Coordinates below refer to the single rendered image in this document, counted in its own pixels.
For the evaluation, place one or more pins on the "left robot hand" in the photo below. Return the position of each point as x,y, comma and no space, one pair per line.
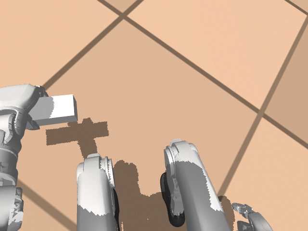
23,96

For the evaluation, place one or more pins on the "right robot hand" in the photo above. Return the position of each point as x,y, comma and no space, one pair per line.
256,220

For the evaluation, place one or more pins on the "carton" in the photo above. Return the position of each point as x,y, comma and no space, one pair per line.
54,110

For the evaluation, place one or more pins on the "left robot arm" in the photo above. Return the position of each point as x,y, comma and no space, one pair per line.
13,122

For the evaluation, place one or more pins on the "right robot foot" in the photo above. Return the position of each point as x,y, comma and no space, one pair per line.
176,221

